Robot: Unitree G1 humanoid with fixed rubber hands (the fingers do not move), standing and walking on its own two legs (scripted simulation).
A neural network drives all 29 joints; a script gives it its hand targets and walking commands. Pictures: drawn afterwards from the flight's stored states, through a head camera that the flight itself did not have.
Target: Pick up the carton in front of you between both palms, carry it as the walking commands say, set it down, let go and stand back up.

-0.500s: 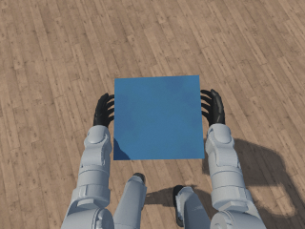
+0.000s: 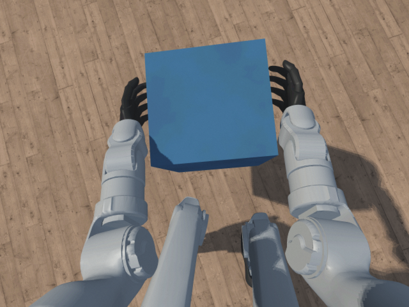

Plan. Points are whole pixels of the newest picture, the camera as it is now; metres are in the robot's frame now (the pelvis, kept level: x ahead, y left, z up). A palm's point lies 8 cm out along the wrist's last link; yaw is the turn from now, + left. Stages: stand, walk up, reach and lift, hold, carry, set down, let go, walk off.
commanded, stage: set down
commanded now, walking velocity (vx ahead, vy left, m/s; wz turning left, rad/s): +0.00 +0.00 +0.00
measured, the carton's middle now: (212, 120) +0.46 +0.08 -0.16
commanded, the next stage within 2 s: none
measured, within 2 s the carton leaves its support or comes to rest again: rests again in 1.94 s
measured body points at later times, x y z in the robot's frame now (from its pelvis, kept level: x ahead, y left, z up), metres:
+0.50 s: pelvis -0.02 -0.01 -0.11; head +0.30 +0.03 +0.20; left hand +0.44 +0.26 -0.25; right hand +0.53 -0.03 -0.24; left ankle +0.11 +0.13 -0.53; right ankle +0.08 -0.13 -0.53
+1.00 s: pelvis -0.02 -0.01 -0.16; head +0.33 +0.02 +0.12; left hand +0.44 +0.26 -0.33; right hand +0.55 -0.02 -0.32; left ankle +0.10 +0.13 -0.53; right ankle +0.07 -0.13 -0.53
